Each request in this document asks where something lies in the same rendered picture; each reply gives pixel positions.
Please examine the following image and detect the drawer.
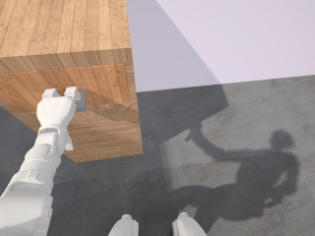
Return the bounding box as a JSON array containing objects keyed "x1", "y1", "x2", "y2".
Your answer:
[{"x1": 0, "y1": 63, "x2": 130, "y2": 114}]

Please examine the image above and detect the left robot forearm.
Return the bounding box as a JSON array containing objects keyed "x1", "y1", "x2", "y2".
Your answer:
[{"x1": 0, "y1": 124, "x2": 68, "y2": 203}]

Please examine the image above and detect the left robot hand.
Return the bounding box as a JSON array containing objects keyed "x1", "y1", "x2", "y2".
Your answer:
[{"x1": 36, "y1": 87, "x2": 81, "y2": 151}]

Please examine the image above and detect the left robot shin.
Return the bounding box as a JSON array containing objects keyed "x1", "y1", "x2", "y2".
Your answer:
[{"x1": 121, "y1": 214, "x2": 133, "y2": 219}]

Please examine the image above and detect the cabinet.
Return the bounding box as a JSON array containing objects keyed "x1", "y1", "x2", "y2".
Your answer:
[{"x1": 0, "y1": 0, "x2": 143, "y2": 163}]

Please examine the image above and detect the handle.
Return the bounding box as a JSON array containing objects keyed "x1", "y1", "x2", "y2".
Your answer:
[{"x1": 75, "y1": 88, "x2": 88, "y2": 113}]

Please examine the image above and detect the right robot thigh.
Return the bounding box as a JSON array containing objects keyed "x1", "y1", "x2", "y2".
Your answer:
[{"x1": 172, "y1": 216, "x2": 207, "y2": 236}]

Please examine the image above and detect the left robot upper arm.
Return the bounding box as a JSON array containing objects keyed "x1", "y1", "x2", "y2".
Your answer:
[{"x1": 0, "y1": 191, "x2": 53, "y2": 236}]

